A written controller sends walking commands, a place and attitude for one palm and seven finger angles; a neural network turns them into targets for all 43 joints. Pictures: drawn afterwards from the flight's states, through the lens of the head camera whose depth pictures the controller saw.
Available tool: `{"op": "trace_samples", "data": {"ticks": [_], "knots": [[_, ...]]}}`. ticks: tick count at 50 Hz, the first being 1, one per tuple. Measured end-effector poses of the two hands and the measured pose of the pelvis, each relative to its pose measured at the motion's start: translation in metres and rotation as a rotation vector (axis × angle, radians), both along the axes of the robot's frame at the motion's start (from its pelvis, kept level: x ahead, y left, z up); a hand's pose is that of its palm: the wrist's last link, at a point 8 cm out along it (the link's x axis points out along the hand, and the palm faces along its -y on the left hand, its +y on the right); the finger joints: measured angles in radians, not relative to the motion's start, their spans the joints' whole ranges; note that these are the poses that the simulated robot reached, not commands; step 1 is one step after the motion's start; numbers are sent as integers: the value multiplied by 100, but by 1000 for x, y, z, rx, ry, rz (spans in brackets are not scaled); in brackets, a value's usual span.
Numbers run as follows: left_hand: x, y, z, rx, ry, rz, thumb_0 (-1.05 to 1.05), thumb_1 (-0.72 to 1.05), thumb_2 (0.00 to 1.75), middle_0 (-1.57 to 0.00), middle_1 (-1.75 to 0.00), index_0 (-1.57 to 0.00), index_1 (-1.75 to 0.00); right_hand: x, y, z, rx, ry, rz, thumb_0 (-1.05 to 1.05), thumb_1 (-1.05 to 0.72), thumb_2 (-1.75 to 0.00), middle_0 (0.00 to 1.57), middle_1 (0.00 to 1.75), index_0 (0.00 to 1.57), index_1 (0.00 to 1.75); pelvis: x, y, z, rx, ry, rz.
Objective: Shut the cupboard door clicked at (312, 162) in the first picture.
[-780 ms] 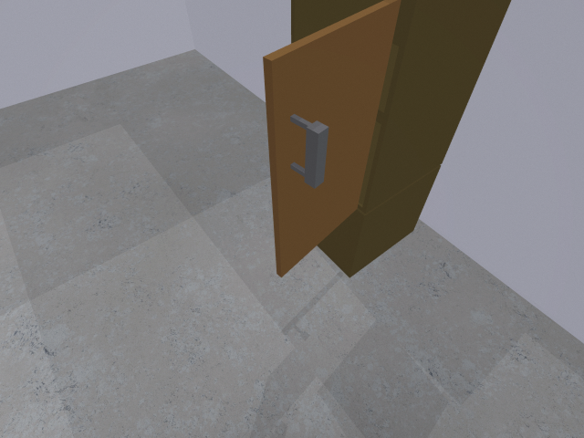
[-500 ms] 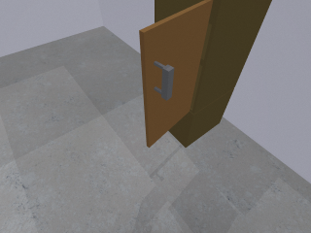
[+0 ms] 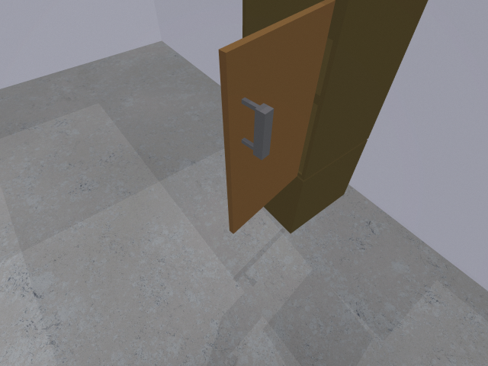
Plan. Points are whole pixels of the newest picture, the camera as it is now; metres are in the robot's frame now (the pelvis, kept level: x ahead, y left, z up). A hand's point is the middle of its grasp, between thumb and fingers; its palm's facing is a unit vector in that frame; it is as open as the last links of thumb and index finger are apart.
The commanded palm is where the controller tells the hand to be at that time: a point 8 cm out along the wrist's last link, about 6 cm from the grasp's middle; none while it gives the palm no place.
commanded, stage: look at it before walking up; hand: left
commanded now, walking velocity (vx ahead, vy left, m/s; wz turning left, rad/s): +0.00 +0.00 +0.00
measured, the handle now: (254, 128) +0.56 +0.01 +0.07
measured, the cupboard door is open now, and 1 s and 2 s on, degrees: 99 99 99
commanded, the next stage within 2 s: walk around to get in front in 0.06 s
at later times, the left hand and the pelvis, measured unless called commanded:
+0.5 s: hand out of the picture +0.02 +0.19 -0.19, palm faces -0.06 -0.97 -0.22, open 7.4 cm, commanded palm none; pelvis -0.02 +0.00 -0.01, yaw -7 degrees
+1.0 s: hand out of the picture +0.09 +0.15 -0.17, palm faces -0.30 -0.92 -0.25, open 7.4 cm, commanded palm none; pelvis +0.00 -0.03 +0.00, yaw -23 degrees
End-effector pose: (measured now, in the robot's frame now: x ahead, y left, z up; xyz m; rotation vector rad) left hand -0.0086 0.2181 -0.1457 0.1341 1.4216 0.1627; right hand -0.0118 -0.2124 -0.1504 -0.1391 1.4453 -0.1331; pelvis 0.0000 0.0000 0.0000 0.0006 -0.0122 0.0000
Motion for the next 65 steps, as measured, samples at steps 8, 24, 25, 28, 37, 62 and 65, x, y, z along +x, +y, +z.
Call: {"op": "trace_samples", "data": {"ticks": [8,24,25,28,37,62,65], "knots": [[3,3,0,3,-9,-1,1,92,90,-20,-30,-20,-30,2,0,0,-3,-7,4,0,-91,-90,20,30,20,30,0,1,0,0,-2,1],[27,16,-9,23,6,-86,1,91,90,-20,-30,-20,-30,-13,-16,-9,-51,-45,-118,0,-91,-90,20,30,20,30,-15,0,-13,22,9,-119],[32,16,-8,31,-1,-96,1,91,90,-20,-30,-20,-30,-15,-19,-11,-51,-48,-124,0,-90,-90,20,30,20,30,-16,-2,-14,26,7,-130],[52,13,-2,59,-37,-125,1,91,90,-20,-30,-20,-30,-20,-31,-17,-45,-52,-140,0,-90,-90,20,30,20,30,-17,-11,-16,27,5,-155],[82,-13,13,111,-104,-221,0,91,90,-20,-30,-20,-30,4,-79,-12,-57,-125,-207,1,-91,-90,20,30,20,30,-20,-37,-11,46,26,-246],[196,-9,-8,10,-127,-515,1,91,90,-20,-30,-20,-30,2,-45,28,-194,-250,-397,0,-90,-90,20,30,20,30,13,1,-8,-7,41,-542],[220,-20,-2,-1,-156,-572,1,91,90,-20,-30,-20,-30,-30,-34,28,-187,-184,-455,0,-90,-90,20,30,21,30,14,0,-4,-20,45,-586]]}}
